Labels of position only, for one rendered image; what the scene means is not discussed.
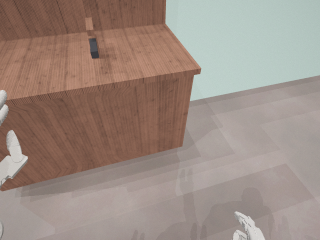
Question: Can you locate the left robot hand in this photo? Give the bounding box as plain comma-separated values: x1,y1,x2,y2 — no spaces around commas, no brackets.
0,90,28,188

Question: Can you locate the tap lever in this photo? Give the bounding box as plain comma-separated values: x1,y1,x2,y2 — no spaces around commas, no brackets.
89,38,99,59

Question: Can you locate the right robot hand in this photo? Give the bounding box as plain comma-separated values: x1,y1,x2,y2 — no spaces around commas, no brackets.
233,211,265,240

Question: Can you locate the counter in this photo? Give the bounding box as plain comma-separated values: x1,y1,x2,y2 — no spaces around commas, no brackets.
0,0,202,192

